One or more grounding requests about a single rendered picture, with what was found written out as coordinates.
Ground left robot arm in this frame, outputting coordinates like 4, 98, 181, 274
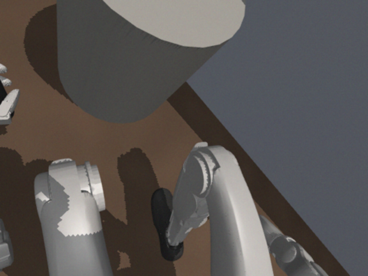
0, 218, 14, 272

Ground right robot foot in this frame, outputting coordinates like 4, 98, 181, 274
151, 188, 183, 261

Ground left robot hand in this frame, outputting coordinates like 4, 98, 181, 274
0, 63, 20, 125

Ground right robot arm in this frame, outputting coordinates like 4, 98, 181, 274
270, 235, 328, 276

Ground right robot hand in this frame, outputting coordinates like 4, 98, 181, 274
259, 215, 284, 253

